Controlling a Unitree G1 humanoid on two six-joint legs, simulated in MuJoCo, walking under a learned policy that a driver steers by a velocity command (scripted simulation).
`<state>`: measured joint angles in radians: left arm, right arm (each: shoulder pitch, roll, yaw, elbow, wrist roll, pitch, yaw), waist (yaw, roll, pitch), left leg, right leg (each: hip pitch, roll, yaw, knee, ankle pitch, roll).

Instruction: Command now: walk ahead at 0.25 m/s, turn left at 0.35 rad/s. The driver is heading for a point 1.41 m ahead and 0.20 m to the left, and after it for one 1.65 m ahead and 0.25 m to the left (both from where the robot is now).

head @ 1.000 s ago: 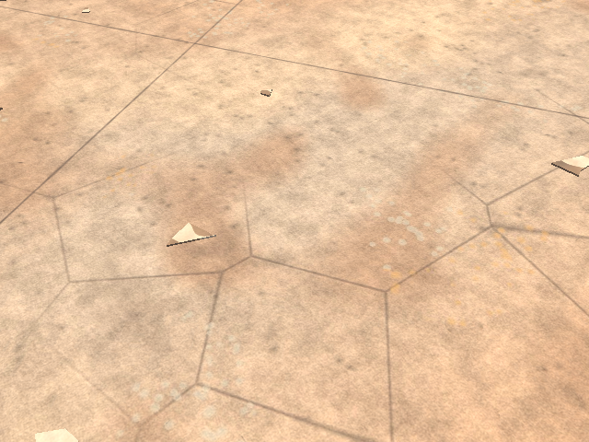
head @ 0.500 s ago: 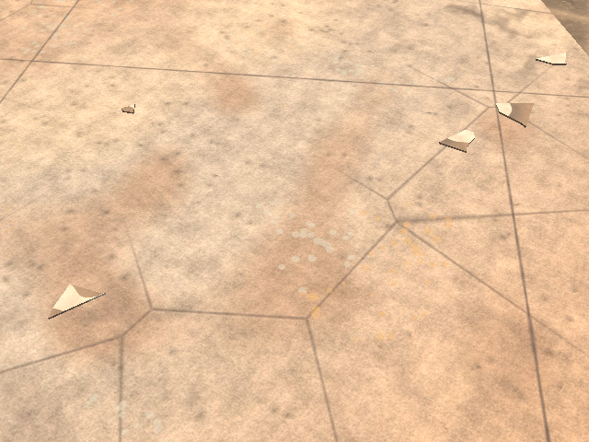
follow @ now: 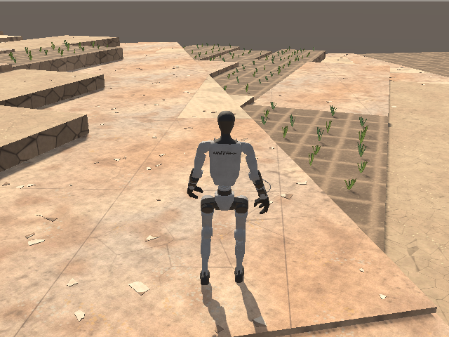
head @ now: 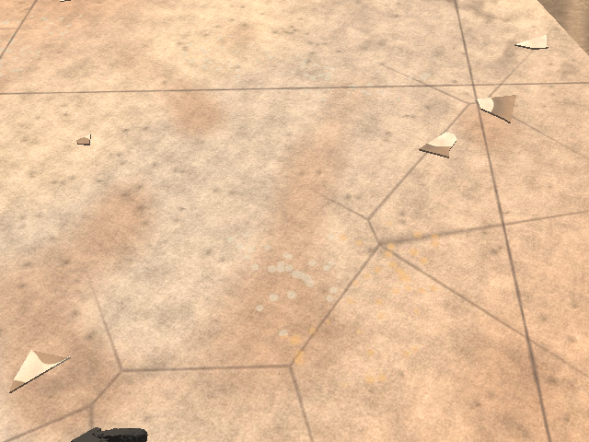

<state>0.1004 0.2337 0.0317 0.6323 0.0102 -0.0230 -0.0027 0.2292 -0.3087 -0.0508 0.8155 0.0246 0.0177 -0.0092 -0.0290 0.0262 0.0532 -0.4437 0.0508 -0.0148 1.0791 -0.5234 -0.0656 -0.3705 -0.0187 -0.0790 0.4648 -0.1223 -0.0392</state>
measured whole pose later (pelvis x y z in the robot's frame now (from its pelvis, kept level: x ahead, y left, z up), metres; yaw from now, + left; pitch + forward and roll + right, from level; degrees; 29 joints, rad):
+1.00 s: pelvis +0.44 +0.13 +0.01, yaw +10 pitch +1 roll -2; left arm 0.31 0.26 0.06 0.80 -0.02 -0.07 -0.02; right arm 0.14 -0.29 -0.04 0.67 -0.02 -0.10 -0.01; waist 0.05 0.03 0.05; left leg -0.64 0.10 -0.09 0.93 -0.22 -0.04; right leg -0.18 0.14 0.07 0.31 -0.14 -0.10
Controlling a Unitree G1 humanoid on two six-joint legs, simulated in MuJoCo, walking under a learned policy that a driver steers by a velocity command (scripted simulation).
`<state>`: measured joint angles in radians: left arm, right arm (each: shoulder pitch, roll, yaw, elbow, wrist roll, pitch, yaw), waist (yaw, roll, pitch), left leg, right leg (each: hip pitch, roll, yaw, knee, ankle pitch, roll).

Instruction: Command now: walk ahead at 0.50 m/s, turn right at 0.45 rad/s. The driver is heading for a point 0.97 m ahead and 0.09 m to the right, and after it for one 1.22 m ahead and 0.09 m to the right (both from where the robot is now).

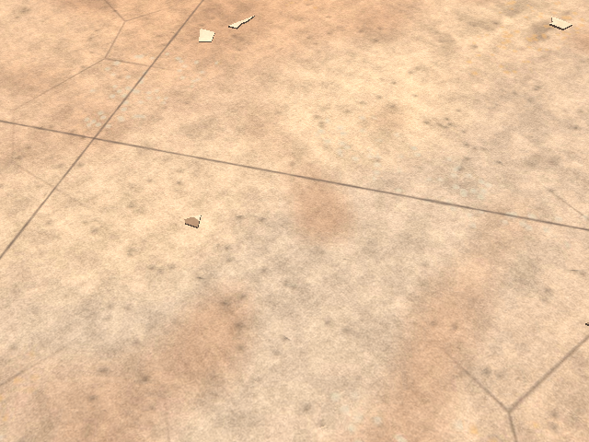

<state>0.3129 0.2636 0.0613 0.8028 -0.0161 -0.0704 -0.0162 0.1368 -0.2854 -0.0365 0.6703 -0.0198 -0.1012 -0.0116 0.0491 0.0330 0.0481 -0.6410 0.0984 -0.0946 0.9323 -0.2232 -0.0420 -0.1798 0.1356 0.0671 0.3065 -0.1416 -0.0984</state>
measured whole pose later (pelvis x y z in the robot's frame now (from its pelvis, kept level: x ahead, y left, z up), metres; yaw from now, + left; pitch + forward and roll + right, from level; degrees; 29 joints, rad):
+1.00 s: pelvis +0.51 -0.12 +0.00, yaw -17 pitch +0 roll -2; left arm 0.31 0.26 0.07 0.81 0.02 -0.09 -0.01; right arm 0.21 -0.31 -0.07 0.78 0.03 -0.04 0.00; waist 0.04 0.06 0.03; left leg -0.67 0.11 -0.08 1.01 -0.13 -0.02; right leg -0.08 0.04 -0.16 0.28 -0.20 -0.06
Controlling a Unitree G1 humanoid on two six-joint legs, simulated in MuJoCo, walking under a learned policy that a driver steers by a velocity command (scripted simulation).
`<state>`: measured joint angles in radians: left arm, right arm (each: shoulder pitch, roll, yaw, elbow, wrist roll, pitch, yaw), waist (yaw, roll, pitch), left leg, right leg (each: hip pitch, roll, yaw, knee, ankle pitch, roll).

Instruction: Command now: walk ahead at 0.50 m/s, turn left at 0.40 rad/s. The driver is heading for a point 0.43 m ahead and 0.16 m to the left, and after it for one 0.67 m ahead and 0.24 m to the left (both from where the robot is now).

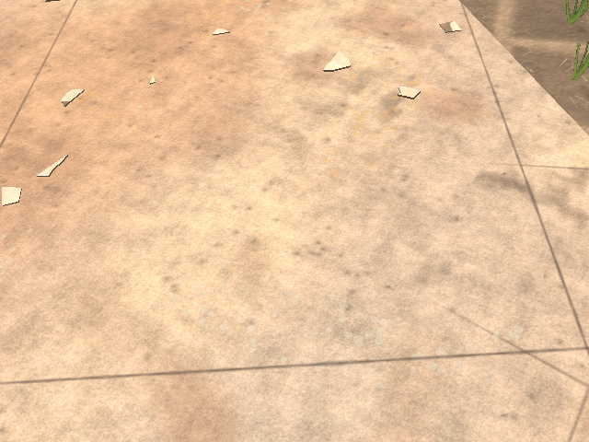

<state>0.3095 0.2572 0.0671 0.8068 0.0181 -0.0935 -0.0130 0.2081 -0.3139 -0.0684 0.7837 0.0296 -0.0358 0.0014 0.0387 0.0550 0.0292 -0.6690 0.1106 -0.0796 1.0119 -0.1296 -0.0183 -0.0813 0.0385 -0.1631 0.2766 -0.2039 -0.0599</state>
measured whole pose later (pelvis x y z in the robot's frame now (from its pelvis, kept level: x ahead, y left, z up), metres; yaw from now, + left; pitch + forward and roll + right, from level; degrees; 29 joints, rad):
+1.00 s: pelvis +0.42 +0.07 -0.01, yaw +36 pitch +1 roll -1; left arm 0.11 0.26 0.05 0.72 0.02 0.00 0.03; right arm 0.20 -0.32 -0.08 0.63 0.02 0.07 -0.03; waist 0.01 0.03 0.08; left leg -0.50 0.04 -0.03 0.97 -0.41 -0.07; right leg -0.33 -0.03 -0.10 0.42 -0.10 -0.03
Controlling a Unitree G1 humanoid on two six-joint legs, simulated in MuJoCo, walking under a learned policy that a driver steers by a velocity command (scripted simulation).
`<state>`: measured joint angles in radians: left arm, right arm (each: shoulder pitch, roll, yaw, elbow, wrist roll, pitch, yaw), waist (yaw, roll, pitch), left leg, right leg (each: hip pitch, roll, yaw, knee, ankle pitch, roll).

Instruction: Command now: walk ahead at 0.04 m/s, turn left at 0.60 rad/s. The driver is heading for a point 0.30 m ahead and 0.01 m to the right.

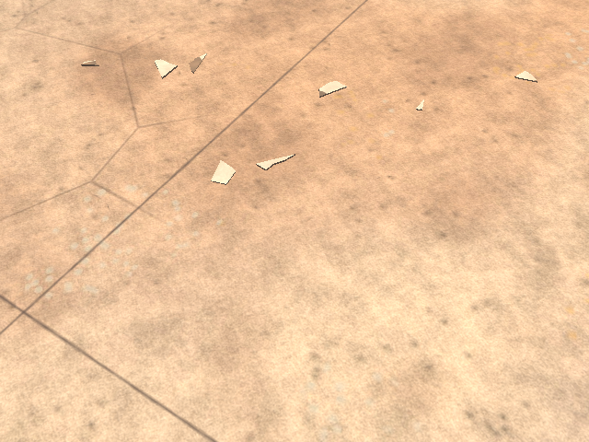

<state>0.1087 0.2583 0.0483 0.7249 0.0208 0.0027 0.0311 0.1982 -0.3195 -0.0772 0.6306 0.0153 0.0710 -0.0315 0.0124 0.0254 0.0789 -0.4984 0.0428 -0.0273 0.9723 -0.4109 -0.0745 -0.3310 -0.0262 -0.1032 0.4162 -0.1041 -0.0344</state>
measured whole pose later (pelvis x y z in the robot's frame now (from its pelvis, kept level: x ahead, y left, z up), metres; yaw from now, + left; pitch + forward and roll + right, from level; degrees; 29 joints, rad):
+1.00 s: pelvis +0.01 +0.02 +0.01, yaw -15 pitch +2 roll +2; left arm 0.16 0.32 0.07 0.72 -0.02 0.04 0.03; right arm 0.09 -0.30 -0.09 0.74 0.01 0.01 -0.04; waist 0.02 0.01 0.05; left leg -0.42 -0.02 -0.10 0.75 -0.35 -0.10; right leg -0.25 0.07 0.16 0.47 -0.24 -0.05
